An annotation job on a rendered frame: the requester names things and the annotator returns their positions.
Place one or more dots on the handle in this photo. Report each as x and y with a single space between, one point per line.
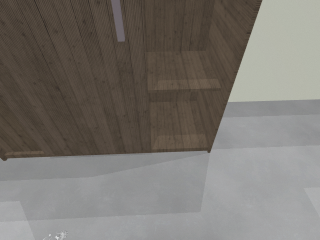
117 13

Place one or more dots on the left robot hand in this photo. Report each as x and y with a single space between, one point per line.
57 235

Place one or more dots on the wardrobe door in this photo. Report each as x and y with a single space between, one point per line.
13 136
67 79

